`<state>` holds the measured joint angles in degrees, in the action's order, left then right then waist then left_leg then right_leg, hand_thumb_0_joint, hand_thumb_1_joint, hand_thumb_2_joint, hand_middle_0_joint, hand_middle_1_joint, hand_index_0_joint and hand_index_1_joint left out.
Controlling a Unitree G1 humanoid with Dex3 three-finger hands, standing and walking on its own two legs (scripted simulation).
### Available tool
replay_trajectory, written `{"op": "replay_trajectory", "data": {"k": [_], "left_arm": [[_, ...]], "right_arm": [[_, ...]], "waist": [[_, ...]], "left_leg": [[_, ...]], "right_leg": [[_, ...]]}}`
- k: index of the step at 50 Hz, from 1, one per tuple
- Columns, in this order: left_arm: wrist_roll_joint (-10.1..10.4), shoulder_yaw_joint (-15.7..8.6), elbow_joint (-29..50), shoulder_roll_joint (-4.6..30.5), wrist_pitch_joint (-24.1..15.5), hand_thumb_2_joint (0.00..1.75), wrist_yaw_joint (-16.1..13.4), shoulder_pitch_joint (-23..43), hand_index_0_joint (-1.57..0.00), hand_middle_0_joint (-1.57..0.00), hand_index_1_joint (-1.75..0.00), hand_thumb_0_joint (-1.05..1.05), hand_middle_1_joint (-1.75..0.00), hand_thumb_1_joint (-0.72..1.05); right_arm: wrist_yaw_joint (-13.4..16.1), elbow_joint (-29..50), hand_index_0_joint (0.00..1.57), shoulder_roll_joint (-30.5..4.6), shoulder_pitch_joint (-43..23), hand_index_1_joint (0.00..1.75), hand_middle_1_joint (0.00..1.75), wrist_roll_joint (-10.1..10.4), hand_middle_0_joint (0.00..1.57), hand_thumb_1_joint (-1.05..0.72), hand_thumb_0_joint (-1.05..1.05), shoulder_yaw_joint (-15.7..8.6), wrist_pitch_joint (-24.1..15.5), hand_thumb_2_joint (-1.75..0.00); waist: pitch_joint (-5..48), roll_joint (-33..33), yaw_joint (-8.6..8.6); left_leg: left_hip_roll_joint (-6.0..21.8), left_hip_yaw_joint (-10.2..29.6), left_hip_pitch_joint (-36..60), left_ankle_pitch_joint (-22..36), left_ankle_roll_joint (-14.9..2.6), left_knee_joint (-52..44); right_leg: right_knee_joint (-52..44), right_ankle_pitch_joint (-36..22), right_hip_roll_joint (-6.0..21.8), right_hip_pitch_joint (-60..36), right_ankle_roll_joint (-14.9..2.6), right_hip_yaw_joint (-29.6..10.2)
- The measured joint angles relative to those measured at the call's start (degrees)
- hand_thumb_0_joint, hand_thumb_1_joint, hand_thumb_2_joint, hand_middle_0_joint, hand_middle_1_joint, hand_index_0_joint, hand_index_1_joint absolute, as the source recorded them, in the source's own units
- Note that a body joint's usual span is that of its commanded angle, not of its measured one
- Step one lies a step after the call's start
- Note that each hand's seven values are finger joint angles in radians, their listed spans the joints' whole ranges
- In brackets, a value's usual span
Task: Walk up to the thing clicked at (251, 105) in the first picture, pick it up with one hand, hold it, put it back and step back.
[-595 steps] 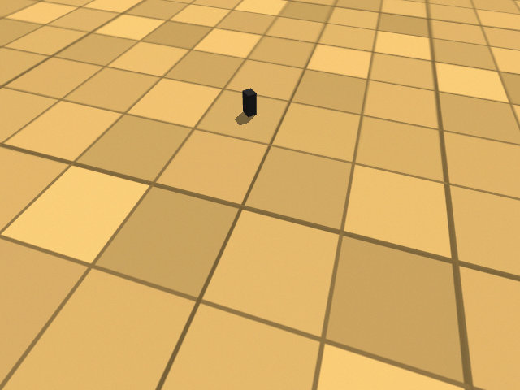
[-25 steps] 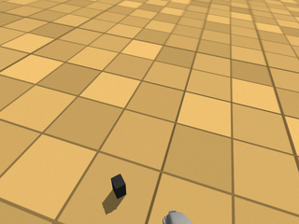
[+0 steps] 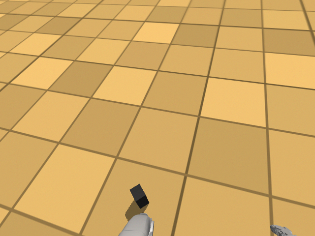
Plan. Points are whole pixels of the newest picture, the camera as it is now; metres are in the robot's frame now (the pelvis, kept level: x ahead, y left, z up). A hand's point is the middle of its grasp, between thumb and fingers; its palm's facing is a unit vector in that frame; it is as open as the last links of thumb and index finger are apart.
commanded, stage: walk up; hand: left
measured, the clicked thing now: (139, 196) +0.41 +0.21 -0.69
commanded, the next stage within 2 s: stand in 1.20 s
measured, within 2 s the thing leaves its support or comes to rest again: neither
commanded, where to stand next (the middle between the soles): +0.04 +0.01 m, yaw -1 degrees
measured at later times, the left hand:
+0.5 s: hand out of the picture +0.05 +0.29 -0.19, palm faces -0.15 -0.92 -0.35, open 7.4 cm
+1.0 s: hand out of the picture -0.17 +0.29 -0.10, palm faces +0.04 -0.87 -0.49, open 7.4 cm
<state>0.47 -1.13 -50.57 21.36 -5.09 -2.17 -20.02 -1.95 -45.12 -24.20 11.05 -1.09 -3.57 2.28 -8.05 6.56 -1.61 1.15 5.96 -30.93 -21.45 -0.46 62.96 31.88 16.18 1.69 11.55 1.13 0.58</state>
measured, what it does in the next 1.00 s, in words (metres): walks backwards: left foot, then right foot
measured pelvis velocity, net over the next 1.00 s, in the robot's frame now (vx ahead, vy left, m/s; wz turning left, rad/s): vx -0.12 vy -0.01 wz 0.01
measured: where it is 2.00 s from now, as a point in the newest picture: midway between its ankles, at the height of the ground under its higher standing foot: outside the picture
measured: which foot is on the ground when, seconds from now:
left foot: up 0.00-0.12, down 0.14-0.62, up 0.64-1.00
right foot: down 0.00-0.18, up 0.20-0.58, down 0.60-1.00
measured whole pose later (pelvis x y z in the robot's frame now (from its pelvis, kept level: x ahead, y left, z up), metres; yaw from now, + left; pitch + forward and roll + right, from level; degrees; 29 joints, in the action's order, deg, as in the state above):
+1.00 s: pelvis -0.12 -0.01 +0.01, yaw +0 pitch -4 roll +0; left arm -2.2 -6.4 -52.4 23.3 -2.7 1.3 -27.6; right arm -3.7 -52.3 -25.9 19.8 -0.3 -5.1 2.6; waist -4.2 4.6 -2.1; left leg -1.7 7.5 -26.0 -14.5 1.4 50.6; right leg 21.3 15.6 1.1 2.2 -1.2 5.6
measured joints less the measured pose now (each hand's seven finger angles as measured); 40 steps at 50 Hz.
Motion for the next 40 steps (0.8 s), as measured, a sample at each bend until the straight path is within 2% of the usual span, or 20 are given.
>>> {"op": "replay_trajectory", "data": {"k": [3,7,8,9,10,11,13,15,18,24,27,29,30,31,32,33,35,36,40], "left_arm": [[-0.7,-0.1,1.4,0.9,2.2,0.9,-0.4,2.4,-0.2,-0.2,-0.3,0.01,-0.3,0.89],[-0.8,-0.4,4.5,3.6,4.8,0.9,-0.2,6.5,-0.2,-0.2,-0.3,0.01,-0.3,0.89],[-0.5,-0.7,4.9,4.4,5.4,0.9,-0.2,8.1,-0.2,-0.2,-0.3,0.01,-0.3,0.89],[-0.1,-1.1,5.1,5.1,6.0,0.9,-0.4,10.1,-0.2,-0.2,-0.3,0.01,-0.3,0.9],[0.4,-1.5,5.4,5.3,6.6,0.9,-0.7,11.7,-0.2,-0.2,-0.3,0.01,-0.3,0.9],[0.6,-1.7,5.6,5.1,7.2,0.9,-1.1,13.1,-0.2,-0.2,-0.3,0.01,-0.3,0.9],[0.7,-1.3,5.7,4.6,7.9,0.9,-1.4,14.8,-0.2,-0.2,-0.3,0.01,-0.3,0.9],[0.9,-1.1,5.4,4.3,8.3,0.9,-0.8,15.4,-0.2,-0.2,-0.3,0.01,-0.3,0.9],[0.5,-1.1,5.3,3.7,9.1,0.9,0.2,14.6,-0.2,-0.2,-0.3,0.01,-0.3,0.9],[-2.0,-2.9,5.3,3.7,11.2,0.9,2.5,11.4,-0.2,-0.2,-0.3,0.01,-0.3,0.9],[-2.6,-4.1,4.7,4.4,11.3,0.9,4.4,9.7,-0.2,-0.2,-0.3,0.01,-0.3,0.9],[-2.4,-4.9,3.8,4.6,10.8,0.9,6.0,8.0,-0.2,-0.2,-0.3,0.01,-0.3,0.9],[-2.4,-5.3,3.2,4.4,10.2,0.9,6.4,6.9,-0.2,-0.2,-0.3,0.01,-0.3,0.9],[-2.5,-5.5,2.7,4.0,9.6,0.9,6.7,5.8,-0.2,-0.2,-0.3,0.01,-0.3,0.9],[-3.0,-5.5,2.6,3.9,9.3,0.9,6.7,4.0,-0.2,-0.2,-0.3,0.01,-0.3,0.9],[-3.4,-5.5,2.3,3.9,9.3,0.9,6.5,2.4,-0.2,-0.2,-0.3,0.01,-0.3,0.9],[-3.7,-5.6,0.5,3.3,9.1,0.9,5.8,-0.6,-0.2,-0.2,-0.3,0.01,-0.3,0.9],[-3.8,-5.6,-0.6,2.7,8.5,0.9,5.4,-2.2,-0.2,-0.2,-0.3,0.01,-0.3,0.9],[-3.2,-5.3,-4.0,1.4,5.8,0.9,4.5,-7.4,-0.2,-0.2,-0.3,0.01,-0.3,0.9]], "right_arm": [[1.1,0.3,0.2,0.9,-2.8,0.3,0.3,1.8,0.2,-0.9,0.01,-0.1,0.3,-0.9],[1.7,-0.4,0.2,1.6,-2.2,0.3,0.3,2.1,0.21,-0.9,0.01,0.4,-0.3,-0.9],[2.0,-1.2,0.2,2.2,-2.1,0.3,0.3,1.8,0.21,-0.9,0.01,0.3,-0.6,-0.9],[2.2,-1.8,0.2,3.0,-2.4,0.3,0.3,1.3,0.21,-0.9,0.01,0.3,-0.6,-0.9],[2.3,-2.0,0.2,3.5,-2.6,0.3,0.3,0.9,0.21,-0.9,0.01,0.7,-0.6,-0.9],[2.1,-2.0,0.2,3.6,-2.7,0.3,0.3,1.0,0.21,-0.9,0.01,1.1,-0.6,-0.9],[2.2,-1.9,0.2,3.9,-3.1,0.3,0.3,1.1,0.21,-0.9,0.01,1.5,-0.5,-0.9],[2.7,-1.6,0.2,4.4,-3.4,0.3,0.3,0.9,0.21,-0.9,0.01,1.5,-0.4,-0.9],[3.4,-0.9,0.2,4.1,-3.5,0.3,0.3,0.9,0.21,-0.9,0.01,1.4,-1.1,-0.9],[5.5,-0.1,0.2,2.5,-3.2,0.3,0.3,0.5,0.21,-0.9,0.01,0.6,-2.8,-0.9],[5.9,-0.3,0.2,1.1,-2.6,0.3,0.3,-0.4,0.21,-0.9,0.01,0.2,-3.3,-0.9],[5.6,-0.9,0.2,-0.3,-1.8,0.3,0.3,-1.5,0.21,-0.9,0.01,-0.2,-2.7,-0.9],[5.6,-1.6,0.2,-1.0,-1.5,0.3,0.3,-2.1,0.21,-0.9,0.01,-0.5,-2.2,-0.9],[5.7,-2.6,0.2,-1.6,-0.9,0.3,0.3,-2.5,0.21,-0.9,0.01,-1.0,-1.4,-0.9],[6.0,-3.6,0.2,-1.6,0.4,0.3,0.3,-2.2,0.21,-0.9,0.01,-1.4,-0.7,-0.9],[6.3,-4.9,0.2,-1.3,1.9,0.3,0.3,-1.7,0.21,-0.9,0.01,-1.6,-0.2,-0.9],[5.6,-7.6,0.2,-1.0,4.1,0.3,0.3,-0.2,0.21,-0.9,0.01,-1.6,-0.1,-0.9],[4.8,-8.4,0.2,-1.2,4.9,0.3,0.3,0.3,0.21,-0.9,0.01,-1.6,-0.3,-0.9],[1.9,-7.1,0.2,-2.7,7.8,0.3,0.3,1.1,0.21,-0.9,0.01,-2.1,-1.6,-0.9]], "waist": [[-2.4,-0.9,-0.01],[-3.2,-3.4,0.84],[-3.9,-5.3,1.19],[-5.2,-7.7,1.12],[-6.4,-9.0,0.92],[-7.3,-9.2,1.05],[-8.3,-9.0,1.91],[-8.2,-9.9,2.35],[-7.0,-10.8,2.67],[-4.6,-12.4,1.53],[-3.1,-12.2,0.9],[-1.2,-11.1,0.82],[-0.5,-9.7,0.92],[0.1,-8.1,1.36],[1.6,-7.8,1.34],[3.2,-8.4,0.43],[5.2,-9.0,-2.37],[5.7,-8.5,-3.09],[6.4,-5.8,-2.6]], "left_leg": [[-1.3,0.7,-0.8,1.7,0.62,-5.6],[-1.6,-3.1,4.9,9.8,0.7,-20.3],[-2.7,-3.8,5.8,7.1,0.87,-21.4],[-4.1,-4.8,5.6,6.3,0.53,-20.3],[-4.5,-5.3,5.0,6.1,0.17,-18.9],[-4.0,-5.1,4.4,6.1,-0.14,-17.9],[-2.8,-4.2,3.7,7.1,-0.48,-18.2],[-2.0,-4.5,3.6,9.1,-0.43,-20.6],[-0.9,-5.4,2.9,11.2,-0.3,-22.8],[2.0,-8.1,1.1,13.3,0.34,-22.8],[4.0,-8.8,-0.3,13.8,0.6,-21.6],[5.3,-8.2,-1.2,14.3,1.65,-21.4],[5.9,-7.1,-1.9,11.9,2.11,-20.4],[6.0,-5.0,-3.0,4.1,1.54,-17.5],[4.3,-2.9,-4.9,-3.2,1.41,-12.8],[1.6,-1.2,-6.2,-6.2,1.54,-7.7],[-2.0,0.5,-6.3,-3.9,1.15,-1.6],[-3.0,1.1,-6.0,-1.5,0.86,0.5],[-5.5,2.3,-4.8,7.8,1.28,5.0]], "right_leg": [[2.4,0.9,1.5,2.2,0.6,-1.3],[12.0,6.2,3.5,7.4,1.3,-1.2],[15.7,8.0,4.8,8.9,1.14,-1.8],[19.3,8.4,5.4,10.4,0.03,-4.4],[23.6,11.3,3.9,12.2,-0.83,-7.4],[28.8,14.9,1.1,13.9,-1.34,-9.2],[38.1,17.9,-3.7,16.8,-1.86,-10.1],[43.0,16.5,-5.9,18.6,-2.06,-10.5],[44.8,13.7,-7.2,18.5,-1.42,-10.4],[39.1,13.7,-5.7,13.7,0.08,-10.0],[31.8,16.6,-3.4,10.5,-1.03,-7.4],[22.7,20.7,-2.0,6.0,-2.46,-4.1],[19.1,18.9,-2.3,4.3,-2.65,-2.3],[18.1,16.6,-3.0,3.6,-2.67,-0.6],[18.2,16.3,-2.8,3.7,-2.78,0.6],[17.9,17.2,-2.1,3.5,-2.99,0.7],[13.3,16.6,-1.4,1.4,-3.17,-0.3],[9.4,14.4,-1.3,-0.2,-3.05,-0.5],[-4.2,6.3,-1.1,-5.9,-2.17,0.2]]}}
